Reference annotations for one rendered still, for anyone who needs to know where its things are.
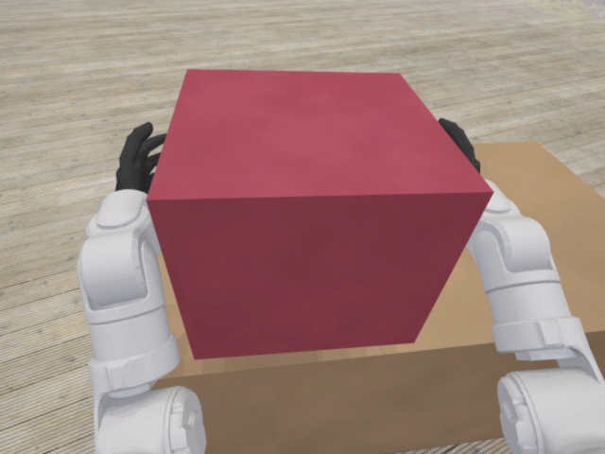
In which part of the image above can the right robot forearm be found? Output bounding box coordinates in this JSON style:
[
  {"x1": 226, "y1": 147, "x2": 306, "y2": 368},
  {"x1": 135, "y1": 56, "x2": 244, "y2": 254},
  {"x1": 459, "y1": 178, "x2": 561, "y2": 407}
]
[{"x1": 465, "y1": 179, "x2": 605, "y2": 392}]

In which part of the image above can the robot right hand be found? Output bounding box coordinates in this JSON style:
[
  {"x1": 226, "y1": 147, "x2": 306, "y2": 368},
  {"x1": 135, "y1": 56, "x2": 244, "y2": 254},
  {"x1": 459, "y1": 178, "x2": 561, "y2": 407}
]
[{"x1": 438, "y1": 118, "x2": 480, "y2": 174}]

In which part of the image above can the left robot upper arm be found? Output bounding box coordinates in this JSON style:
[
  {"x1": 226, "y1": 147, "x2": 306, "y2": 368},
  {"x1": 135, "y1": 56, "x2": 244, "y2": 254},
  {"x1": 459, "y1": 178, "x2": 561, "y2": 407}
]
[{"x1": 97, "y1": 386, "x2": 206, "y2": 454}]

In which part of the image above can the right robot upper arm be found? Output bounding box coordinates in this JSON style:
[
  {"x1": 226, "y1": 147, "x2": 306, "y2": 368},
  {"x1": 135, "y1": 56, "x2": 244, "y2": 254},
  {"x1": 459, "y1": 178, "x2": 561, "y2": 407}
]
[{"x1": 497, "y1": 366, "x2": 605, "y2": 454}]

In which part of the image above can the left robot forearm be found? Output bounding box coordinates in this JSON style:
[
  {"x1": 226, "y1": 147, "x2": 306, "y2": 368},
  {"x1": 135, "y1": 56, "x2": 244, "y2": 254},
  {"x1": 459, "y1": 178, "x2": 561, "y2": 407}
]
[{"x1": 77, "y1": 189, "x2": 181, "y2": 454}]

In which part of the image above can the carton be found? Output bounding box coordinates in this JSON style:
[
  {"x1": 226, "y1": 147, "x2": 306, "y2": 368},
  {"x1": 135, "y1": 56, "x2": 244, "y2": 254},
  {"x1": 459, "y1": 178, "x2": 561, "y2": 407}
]
[{"x1": 146, "y1": 69, "x2": 493, "y2": 359}]

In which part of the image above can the robot left hand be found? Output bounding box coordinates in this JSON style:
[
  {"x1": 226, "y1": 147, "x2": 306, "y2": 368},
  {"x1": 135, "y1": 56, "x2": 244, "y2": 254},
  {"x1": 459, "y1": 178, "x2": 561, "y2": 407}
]
[{"x1": 115, "y1": 122, "x2": 166, "y2": 194}]

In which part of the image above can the pedestal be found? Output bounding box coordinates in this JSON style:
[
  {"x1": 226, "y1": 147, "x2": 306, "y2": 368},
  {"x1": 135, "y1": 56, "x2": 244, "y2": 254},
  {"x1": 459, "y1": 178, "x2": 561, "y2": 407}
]
[{"x1": 147, "y1": 142, "x2": 605, "y2": 454}]

